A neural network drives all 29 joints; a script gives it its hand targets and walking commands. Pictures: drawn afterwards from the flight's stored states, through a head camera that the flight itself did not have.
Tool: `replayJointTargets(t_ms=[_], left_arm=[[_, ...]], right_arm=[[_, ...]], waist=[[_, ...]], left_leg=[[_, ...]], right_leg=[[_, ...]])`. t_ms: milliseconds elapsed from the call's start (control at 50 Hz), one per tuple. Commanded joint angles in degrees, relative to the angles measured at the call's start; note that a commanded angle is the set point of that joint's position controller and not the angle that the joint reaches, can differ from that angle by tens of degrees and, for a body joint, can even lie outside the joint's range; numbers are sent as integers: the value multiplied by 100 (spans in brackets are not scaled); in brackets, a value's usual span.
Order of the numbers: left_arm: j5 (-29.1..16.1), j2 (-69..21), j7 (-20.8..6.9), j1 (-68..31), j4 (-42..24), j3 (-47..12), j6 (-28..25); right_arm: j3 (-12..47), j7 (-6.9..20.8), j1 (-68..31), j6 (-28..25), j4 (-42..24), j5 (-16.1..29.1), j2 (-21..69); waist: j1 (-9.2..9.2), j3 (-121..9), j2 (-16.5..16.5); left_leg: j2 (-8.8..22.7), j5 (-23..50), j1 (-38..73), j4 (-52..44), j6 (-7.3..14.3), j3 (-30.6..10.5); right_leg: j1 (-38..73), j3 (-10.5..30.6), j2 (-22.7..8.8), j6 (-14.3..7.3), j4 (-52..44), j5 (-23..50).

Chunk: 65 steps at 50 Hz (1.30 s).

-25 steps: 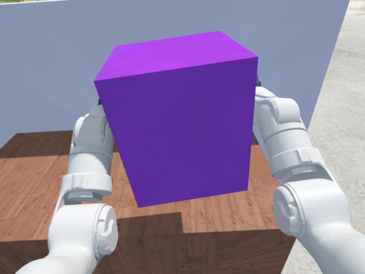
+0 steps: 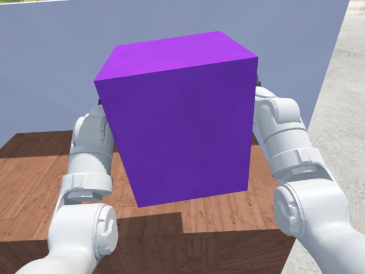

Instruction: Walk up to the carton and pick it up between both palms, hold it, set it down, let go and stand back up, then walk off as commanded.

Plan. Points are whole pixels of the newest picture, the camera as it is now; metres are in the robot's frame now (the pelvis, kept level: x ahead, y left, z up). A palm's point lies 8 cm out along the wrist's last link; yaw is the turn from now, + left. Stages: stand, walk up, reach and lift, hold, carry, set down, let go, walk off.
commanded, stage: hold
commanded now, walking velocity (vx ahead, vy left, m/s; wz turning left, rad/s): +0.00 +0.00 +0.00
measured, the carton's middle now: (180, 116) +0.33 +0.01 +0.26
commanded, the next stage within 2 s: set down in 0.10 s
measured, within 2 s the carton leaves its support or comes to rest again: neither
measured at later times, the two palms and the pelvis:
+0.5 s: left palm (104, 110) +0.39 +0.18 +0.25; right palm (241, 95) +0.40 -0.12 +0.26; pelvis +0.00 +0.00 +0.00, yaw +0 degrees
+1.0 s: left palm (114, 131) +0.41 +0.18 +0.19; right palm (237, 117) +0.42 -0.12 +0.20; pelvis +0.02 +0.00 +0.00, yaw +0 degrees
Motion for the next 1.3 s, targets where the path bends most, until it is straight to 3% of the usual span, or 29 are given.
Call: replayJointTargets(t_ms=[0,80,100,160,220,280,320,380,440,620,700,760,840,900,1080,1160,1280], left_arm=[[-1190,-4056,-1011,-6796,-2366,-2132,-638],[-1196,-4056,-1007,-6806,-2373,-2137,-643],[-886,-4128,-998,-5859,-2237,-2064,-484],[-887,-4008,-1051,-6234,-2319,-1969,-600],[-791,-3991,-1111,-6484,-1816,-1828,-792],[-419,-3818,-1202,-6535,-944,-1352,-1071],[73,-3554,-1336,-6028,-27,-734,-1239],[590,-3405,-1483,-5430,522,-382,-1499],[661,-3436,-1519,-5196,578,-490,-1761],[170,-4108,-1230,-5089,-354,-1582,-2173],[-195,-4454,-1014,-5339,-1127,-2190,-2312],[-367,-4607,-895,-5353,-1380,-2461,-2340],[-504,-4695,-797,-5423,-1511,-2572,-2361],[-479,-4655,-780,-5420,-1215,-2429,-2349],[-11,-4291,-897,-5434,-149,-1612,-2458],[110,-4163,-923,-5385,53,-1420,-2565],[253,-4033,-902,-5295,144,-1295,-2772]], right_arm=[[1963,751,-5273,-62,-1847,1212,4328],[1966,755,-5279,-65,-1847,1210,4318],[2001,765,-4980,-74,-1783,1197,3940],[1957,804,-5244,-261,-1886,1101,4061],[1799,878,-5599,-543,-1718,810,4154],[1360,994,-5514,-935,-755,228,4194],[699,1118,-5100,-1272,-43,-377,3925],[279,1246,-4701,-1772,575,-877,3763],[257,1295,-4618,-2170,720,-1112,3779],[1238,1299,-5167,-2905,-522,-736,3940],[1747,1304,-5355,-3050,-1126,-368,4142],[2024,1283,-5338,-3031,-1357,-171,4248],[2245,1276,-5320,-2935,-1506,4,4372],[2158,1299,-5283,-2851,-1277,-29,4362],[1205,1496,-4813,-2771,148,-619,4031],[952,1587,-4602,-2840,508,-831,3943],[776,1685,-4324,-3029,848,-1014,3840]], waist=[[-736,-3022,104],[-734,-3029,110],[-666,-2758,235],[-501,-2659,150],[-345,-2503,49],[-191,-1978,-60],[-224,-1324,-162],[-202,-979,-250],[-188,-1070,-362],[1,-2497,-47],[42,-3161,157],[47,-3346,183],[123,-3382,193],[162,-3126,143],[161,-2165,82],[166,-2060,69],[186,-2089,150]], left_leg=[[-409,397,231,-235,-143,-530],[-407,404,243,-238,-147,-528],[-407,550,428,-402,-188,-528],[-420,567,372,-349,-166,-490],[-404,233,287,-413,-95,-467],[-366,-531,103,-669,20,-397],[-325,-1146,-44,-931,111,-302],[-297,-1009,86,-1064,132,-134],[-323,-541,296,-1008,98,-29],[-373,1454,1410,-356,-177,-71],[-332,2513,1884,11,-344,-209],[-319,2824,1953,139,-386,-292],[-318,2664,1876,163,-348,-348],[-328,2165,1657,48,-280,-335],[-337,622,936,-460,-198,-214],[-321,566,901,-538,-244,-152],[-277,1034,1085,-484,-358,-83]], right_leg=[[1301,168,469,168,-302,1184],[1290,166,471,167,-304,1170],[1315,13,504,118,-448,948],[1162,-19,505,138,-462,872],[891,-78,455,142,-527,432],[540,-164,375,150,-667,-435],[503,-249,310,178,-732,-1028],[807,-345,298,229,-739,-968],[1050,-364,303,260,-753,-685],[1300,-389,355,248,-620,542],[1254,-378,415,233,-528,1188],[1241,-335,441,217,-506,1491],[1122,-257,452,195,-517,1460],[985,-216,437,180,-558,1170],[665,-238,346,116,-635,36],[634,-282,328,101,-627,-73],[690,-348,335,89,-602,154]])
